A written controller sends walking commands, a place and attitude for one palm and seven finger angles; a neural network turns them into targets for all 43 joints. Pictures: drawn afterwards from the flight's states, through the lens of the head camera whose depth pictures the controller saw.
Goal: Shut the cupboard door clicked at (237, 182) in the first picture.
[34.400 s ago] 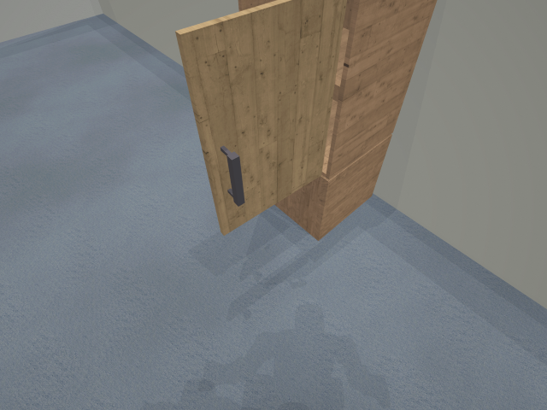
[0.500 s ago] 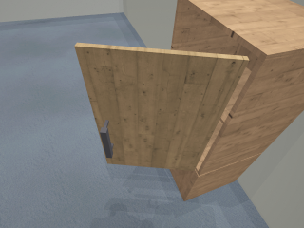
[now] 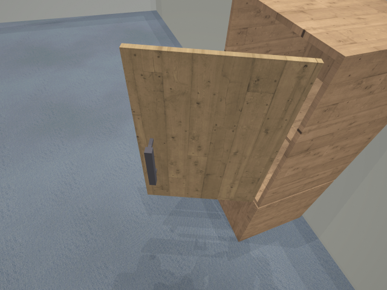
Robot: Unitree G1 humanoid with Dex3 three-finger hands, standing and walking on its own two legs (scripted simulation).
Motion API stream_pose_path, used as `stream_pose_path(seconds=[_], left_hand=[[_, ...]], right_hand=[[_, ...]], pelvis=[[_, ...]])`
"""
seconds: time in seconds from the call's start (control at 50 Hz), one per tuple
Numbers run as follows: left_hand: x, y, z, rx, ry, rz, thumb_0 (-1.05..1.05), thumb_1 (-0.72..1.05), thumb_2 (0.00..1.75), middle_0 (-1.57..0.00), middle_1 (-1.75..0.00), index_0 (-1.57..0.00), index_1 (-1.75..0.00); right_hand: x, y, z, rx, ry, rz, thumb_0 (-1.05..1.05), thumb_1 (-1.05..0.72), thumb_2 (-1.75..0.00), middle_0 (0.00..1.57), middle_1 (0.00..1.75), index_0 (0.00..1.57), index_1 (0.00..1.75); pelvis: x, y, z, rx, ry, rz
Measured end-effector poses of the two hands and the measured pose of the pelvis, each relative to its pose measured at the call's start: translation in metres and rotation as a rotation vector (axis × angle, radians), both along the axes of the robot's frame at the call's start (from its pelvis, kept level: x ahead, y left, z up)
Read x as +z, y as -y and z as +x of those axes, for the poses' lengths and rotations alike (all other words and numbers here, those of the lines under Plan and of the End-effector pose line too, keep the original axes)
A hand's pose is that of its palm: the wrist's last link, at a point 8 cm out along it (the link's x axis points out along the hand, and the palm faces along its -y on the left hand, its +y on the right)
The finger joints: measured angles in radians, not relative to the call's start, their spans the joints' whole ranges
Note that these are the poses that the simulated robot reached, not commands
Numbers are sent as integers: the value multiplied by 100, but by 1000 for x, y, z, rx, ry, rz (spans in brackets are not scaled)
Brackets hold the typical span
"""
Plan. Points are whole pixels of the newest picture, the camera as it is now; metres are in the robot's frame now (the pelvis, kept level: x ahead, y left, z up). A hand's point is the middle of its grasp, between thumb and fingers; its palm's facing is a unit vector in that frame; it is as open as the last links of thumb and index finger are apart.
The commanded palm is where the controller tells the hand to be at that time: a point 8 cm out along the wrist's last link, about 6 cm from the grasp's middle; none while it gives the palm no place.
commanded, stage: come to a stop and stand still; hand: left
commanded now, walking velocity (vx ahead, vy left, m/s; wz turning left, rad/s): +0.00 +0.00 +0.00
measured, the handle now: (152, 162) +0.48 +0.15 -0.10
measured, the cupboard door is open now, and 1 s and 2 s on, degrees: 66 66 66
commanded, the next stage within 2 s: look again from close up in 0.22 s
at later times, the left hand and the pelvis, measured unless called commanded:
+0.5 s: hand out of the picture -0.02 +0.20 -0.18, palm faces +0.00 -0.98 -0.20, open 7.4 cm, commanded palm none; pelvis -0.01 +0.01 +0.00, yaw +0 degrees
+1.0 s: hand out of the picture +0.04 +0.19 -0.16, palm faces +0.11 -0.97 -0.21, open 7.4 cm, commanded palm +0.08 +0.23 -0.07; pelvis +0.00 +0.00 +0.00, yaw +1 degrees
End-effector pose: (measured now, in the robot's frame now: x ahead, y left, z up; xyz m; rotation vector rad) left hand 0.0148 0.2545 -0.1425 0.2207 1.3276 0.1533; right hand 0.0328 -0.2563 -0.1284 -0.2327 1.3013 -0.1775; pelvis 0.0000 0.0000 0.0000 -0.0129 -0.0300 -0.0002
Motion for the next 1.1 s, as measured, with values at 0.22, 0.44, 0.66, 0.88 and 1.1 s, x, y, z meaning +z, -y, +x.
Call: stream_pose_path(seconds=[0.22,0.44,0.66,0.88,1.1], left_hand=[[-4,0,-35,17,-84,-22,1,90,90,-20,-30,-20,-30],[-6,8,-39,26,-78,-40,1,90,90,-20,-30,-20,-30],[-5,13,-33,28,-67,-42,0,90,90,-20,-30,-20,-30],[-3,18,-27,24,-69,-37,0,90,90,-20,-30,-20,-30],[108,14,123,82,852,12,2,91,90,-23,-33,-23,-32]], right_hand=[[-2,-11,-24,-25,-51,9,0,-90,-90,20,30,20,30],[-3,-21,-6,-15,1,28,0,-90,-90,20,30,20,30],[-3,-23,0,-15,13,39,0,-90,-90,20,30,20,30],[-5,-17,-10,-31,-26,42,0,-90,-90,20,30,20,30],[15,0,40,81,397,4,1,-90,-90,20,30,20,30]], pelvis=[[0,-9,-9,2,-3,2],[1,-10,-10,3,-4,2],[2,-8,-8,2,-6,4],[3,-2,-3,2,-10,6],[-10,13,-4,59,-16,22]])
